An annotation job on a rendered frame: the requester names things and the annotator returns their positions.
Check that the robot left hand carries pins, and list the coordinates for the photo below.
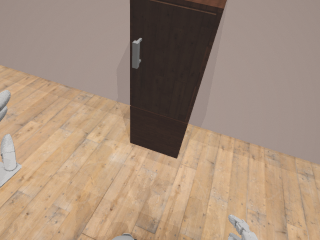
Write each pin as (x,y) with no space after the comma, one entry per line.
(9,167)

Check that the cupboard door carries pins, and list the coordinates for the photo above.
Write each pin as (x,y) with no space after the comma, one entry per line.
(174,42)

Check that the left robot shin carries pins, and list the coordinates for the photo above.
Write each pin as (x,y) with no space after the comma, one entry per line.
(126,234)

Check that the handle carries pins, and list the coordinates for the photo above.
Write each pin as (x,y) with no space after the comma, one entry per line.
(136,53)

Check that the robot right hand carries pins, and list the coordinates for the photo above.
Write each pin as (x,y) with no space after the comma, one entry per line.
(242,228)

